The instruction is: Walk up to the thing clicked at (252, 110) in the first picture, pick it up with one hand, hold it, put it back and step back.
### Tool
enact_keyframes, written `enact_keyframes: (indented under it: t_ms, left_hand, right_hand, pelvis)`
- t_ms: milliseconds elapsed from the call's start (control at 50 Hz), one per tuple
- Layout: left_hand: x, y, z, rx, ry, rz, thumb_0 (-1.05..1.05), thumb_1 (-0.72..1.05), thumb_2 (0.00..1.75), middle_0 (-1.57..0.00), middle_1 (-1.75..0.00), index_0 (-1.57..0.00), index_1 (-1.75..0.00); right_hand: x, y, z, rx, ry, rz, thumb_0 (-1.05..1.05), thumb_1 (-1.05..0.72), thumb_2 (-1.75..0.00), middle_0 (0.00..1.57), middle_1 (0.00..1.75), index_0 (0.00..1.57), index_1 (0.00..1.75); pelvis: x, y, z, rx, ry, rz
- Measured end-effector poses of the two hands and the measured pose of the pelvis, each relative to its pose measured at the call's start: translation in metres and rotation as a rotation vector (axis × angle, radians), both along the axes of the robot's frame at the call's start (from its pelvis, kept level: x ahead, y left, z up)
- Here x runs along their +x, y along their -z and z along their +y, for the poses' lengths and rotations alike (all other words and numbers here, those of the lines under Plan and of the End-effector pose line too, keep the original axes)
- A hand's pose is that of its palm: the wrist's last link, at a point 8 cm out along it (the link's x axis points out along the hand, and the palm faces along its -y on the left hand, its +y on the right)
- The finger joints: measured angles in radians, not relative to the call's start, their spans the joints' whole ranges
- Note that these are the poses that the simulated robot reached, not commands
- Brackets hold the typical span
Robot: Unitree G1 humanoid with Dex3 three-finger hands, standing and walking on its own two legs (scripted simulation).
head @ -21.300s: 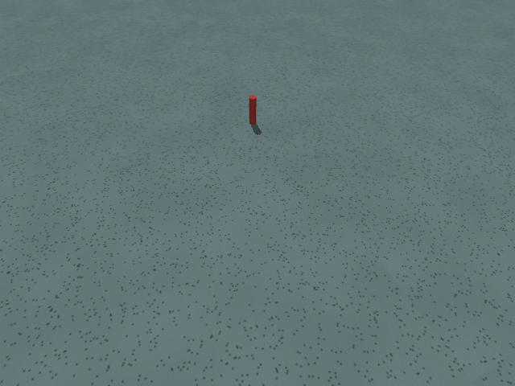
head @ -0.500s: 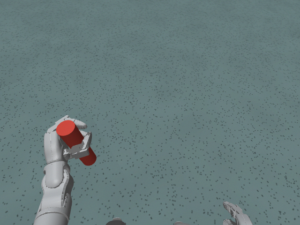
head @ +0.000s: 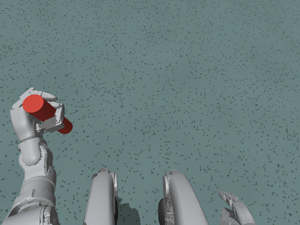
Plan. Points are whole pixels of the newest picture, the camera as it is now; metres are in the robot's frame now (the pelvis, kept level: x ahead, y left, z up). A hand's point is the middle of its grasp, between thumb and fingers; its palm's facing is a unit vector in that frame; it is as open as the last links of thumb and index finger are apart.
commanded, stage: crouch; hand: left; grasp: from the side
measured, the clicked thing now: (52, 117) +0.40 +0.26 -0.05
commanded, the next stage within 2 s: lower in 1.22 s
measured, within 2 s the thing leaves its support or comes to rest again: neither
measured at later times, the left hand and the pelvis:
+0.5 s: hand (65, 126) +0.43 +0.28 -0.22, palm faces +0.37 -0.93 -0.04, open 5.7 cm; pelvis -0.05 +0.00 -0.18, yaw -4 degrees
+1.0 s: hand (70, 130) +0.45 +0.29 -0.31, palm faces +0.36 -0.93 -0.05, open 5.7 cm; pelvis -0.05 +0.01 -0.24, yaw -8 degrees
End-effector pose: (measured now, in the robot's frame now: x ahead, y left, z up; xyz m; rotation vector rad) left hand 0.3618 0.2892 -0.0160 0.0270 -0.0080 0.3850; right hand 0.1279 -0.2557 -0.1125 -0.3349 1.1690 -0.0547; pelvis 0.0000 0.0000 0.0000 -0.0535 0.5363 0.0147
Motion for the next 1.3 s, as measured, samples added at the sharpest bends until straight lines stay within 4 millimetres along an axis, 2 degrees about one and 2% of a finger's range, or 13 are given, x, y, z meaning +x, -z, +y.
enact_keyframes:
  t_ms: [120,280,420,540,660,840,1020,1300]
  left_hand:
    - [0.005,0.056,0.008,-0.007,-0.017,0.015,0.03,0.08,1.12,-0.95,-1.15,-1.02,-1.13]
    - [0.015,0.127,0.02,-0.001,-0.022,0.025,0.03,0.08,1.13,-0.95,-1.16,-1.02,-1.13]
    - [0.025,0.174,0.031,-0.002,-0.015,0.023,0.03,0.08,1.13,-0.95,-1.15,-1.02,-1.13]
    - [0.033,0.207,0.034,-0.007,0.006,0.033,0.03,0.08,1.13,-0.95,-1.15,-1.02,-1.13]
    - [0.04,0.232,0.038,-0.022,0.003,0.031,0.03,0.08,1.13,-0.95,-1.15,-1.02,-1.13]
    - [0.046,0.264,0.044,-0.017,0.005,0.049,0.03,0.08,1.13,-0.95,-1.16,-1.02,-1.13]
    - [0.046,0.291,0.049,-0.004,0.02,0.065,0.03,0.08,1.13,-0.95,-1.16,-1.02,-1.13]
    - [0.05,0.316,0.048,-0.007,0.023,0.064,0.03,0.08,1.13,-0.95,-1.16,-1.02,-1.14]
  right_hand:
    - [-0.016,0.052,0.004,0.007,-0.02,0.051,0.0,-0.91,-0.91,0.2,0.3,0.2,0.3]
    - [-0.05,0.112,-0.002,-0.028,-0.023,0.126,0.0,-0.91,-0.91,0.2,0.3,0.2,0.3]
    - [-0.084,0.155,-0.012,-0.066,-0.004,0.197,0.0,-0.91,-0.91,0.2,0.3,0.2,0.3]
    - [-0.108,0.18,-0.017,-0.091,0.003,0.252,0.0,-0.91,-0.9,0.2,0.3,0.2,0.3]
    - [-0.118,0.196,-0.017,-0.113,-0.01,0.281,0.0,-0.9,-0.9,0.2,0.3,0.2,0.3]
    - [-0.112,0.21,-0.019,-0.143,-0.055,0.286,0.0,-0.89,-0.9,0.21,0.3,0.2,0.3]
    - [-0.1,0.216,-0.021,-0.176,-0.103,0.291,0.0,-0.88,-0.9,0.21,0.3,0.2,0.3]
    - [-0.091,0.217,-0.023,-0.212,-0.159,0.297,0.0,-0.89,-0.9,0.21,0.3,0.2,0.3]
  pelvis:
    - [-0.014,0.046,0.0,-0.009,0.012,0.038]
    - [-0.032,0.109,-0.001,-0.02,0.027,0.048]
    - [-0.044,0.158,-0.001,-0.025,0.041,0.023]
    - [-0.049,0.188,0.0,-0.035,0.053,-0.005]
    - [-0.05,0.209,0.001,-0.049,0.065,-0.028]
    - [-0.049,0.231,0.003,-0.071,0.082,-0.056]
    - [-0.046,0.243,0.005,-0.089,0.094,-0.076]
    - [-0.045,0.254,0.007,-0.112,0.108,-0.11]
